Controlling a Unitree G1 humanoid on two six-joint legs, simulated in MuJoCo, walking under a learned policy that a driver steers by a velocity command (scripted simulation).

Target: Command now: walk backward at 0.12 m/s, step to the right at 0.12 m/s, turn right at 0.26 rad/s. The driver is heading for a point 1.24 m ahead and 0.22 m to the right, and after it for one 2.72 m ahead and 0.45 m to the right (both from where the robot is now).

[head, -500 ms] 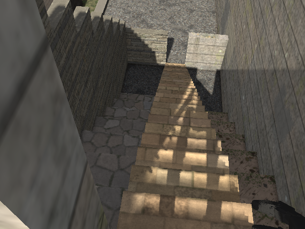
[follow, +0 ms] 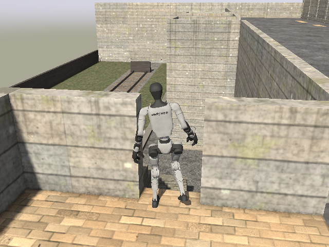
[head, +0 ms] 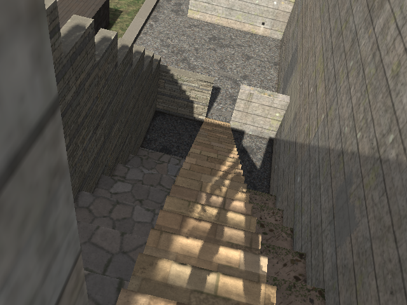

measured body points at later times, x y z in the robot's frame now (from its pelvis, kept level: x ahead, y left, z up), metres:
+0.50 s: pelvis -0.03 -0.10 -0.01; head -0.02 -0.13 +0.44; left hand +0.10 +0.13 -0.11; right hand +0.09 -0.34 -0.13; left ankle -0.03 +0.05 -0.62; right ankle -0.04 -0.18 -0.74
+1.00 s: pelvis +0.01 +0.02 -0.02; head +0.03 +0.03 +0.43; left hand +0.21 +0.23 -0.13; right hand +0.00 -0.24 -0.14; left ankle +0.01 +0.14 -0.74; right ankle -0.04 -0.12 -0.69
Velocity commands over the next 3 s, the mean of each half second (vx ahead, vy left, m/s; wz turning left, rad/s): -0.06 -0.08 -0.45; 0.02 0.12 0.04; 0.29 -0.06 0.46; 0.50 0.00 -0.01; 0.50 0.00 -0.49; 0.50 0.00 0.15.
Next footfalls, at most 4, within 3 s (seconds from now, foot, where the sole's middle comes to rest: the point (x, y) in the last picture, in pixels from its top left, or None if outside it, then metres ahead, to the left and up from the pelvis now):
0.18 right None -0.01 -0.18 -0.78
0.88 left None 0.05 0.13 -0.78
1.38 right None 0.05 -0.15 -0.78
1.80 left None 0.23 0.06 -0.78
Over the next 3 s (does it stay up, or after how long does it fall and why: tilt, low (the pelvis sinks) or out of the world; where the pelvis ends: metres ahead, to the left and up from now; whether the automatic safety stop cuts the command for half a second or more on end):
stays up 0.53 -0.18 -0.29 its command is cut before an obstacle after 0.4 s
